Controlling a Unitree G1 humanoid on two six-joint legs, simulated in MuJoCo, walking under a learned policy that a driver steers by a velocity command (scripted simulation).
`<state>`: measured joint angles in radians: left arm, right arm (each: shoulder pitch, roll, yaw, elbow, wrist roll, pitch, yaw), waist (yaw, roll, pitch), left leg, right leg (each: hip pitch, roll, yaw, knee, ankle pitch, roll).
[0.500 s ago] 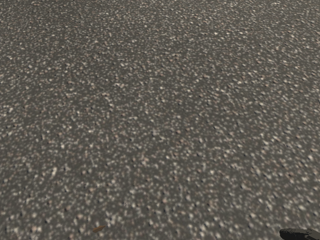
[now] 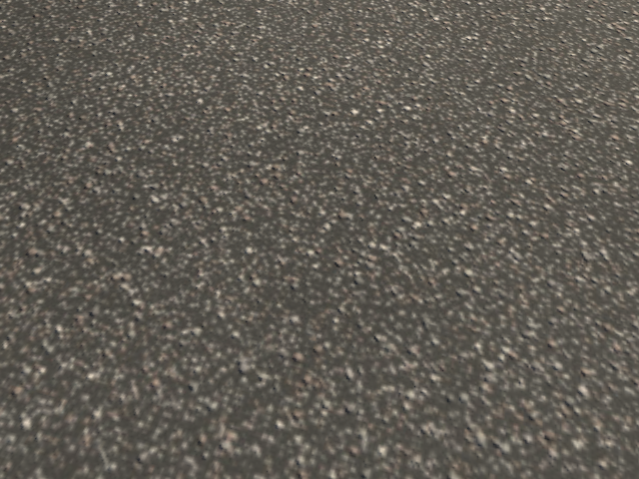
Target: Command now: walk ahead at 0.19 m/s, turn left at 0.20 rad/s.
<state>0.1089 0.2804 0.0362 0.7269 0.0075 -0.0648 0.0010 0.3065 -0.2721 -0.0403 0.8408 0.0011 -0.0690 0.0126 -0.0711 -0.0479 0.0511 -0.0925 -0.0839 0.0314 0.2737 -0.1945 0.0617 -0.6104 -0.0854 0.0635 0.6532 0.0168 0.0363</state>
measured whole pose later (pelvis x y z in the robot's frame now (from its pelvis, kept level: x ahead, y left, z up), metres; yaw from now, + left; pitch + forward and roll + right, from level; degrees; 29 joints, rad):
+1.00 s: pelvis +0.10 -0.01 -0.01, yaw +34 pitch +2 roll -1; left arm 0.09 0.29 0.08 0.77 -0.01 -0.02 0.00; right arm 0.17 -0.33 -0.08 0.63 0.02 0.06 -0.03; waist -0.02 0.03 0.04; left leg -0.33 -0.12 -0.23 0.56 -0.26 0.03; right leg -0.25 0.05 0.07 0.46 -0.22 0.02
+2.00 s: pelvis +0.33 +0.15 +0.00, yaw +39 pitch +1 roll -1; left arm 0.25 0.28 0.04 0.80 0.01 -0.09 -0.04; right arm 0.28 -0.31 -0.05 0.75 0.02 -0.07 -0.01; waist 0.01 0.04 0.05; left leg -0.51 0.09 -0.04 1.13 -0.30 0.02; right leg -0.24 0.06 -0.05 0.38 -0.16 -0.07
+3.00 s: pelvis +0.78 +0.47 -0.02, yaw +17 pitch +1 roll +0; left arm 0.21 0.30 0.08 0.70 -0.02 -0.04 -0.04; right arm 0.21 -0.30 -0.05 0.79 0.02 -0.11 0.00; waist 0.00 0.01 0.08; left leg -0.37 0.04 -0.02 1.21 -0.42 0.00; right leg -0.37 0.09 -0.02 0.54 -0.18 -0.11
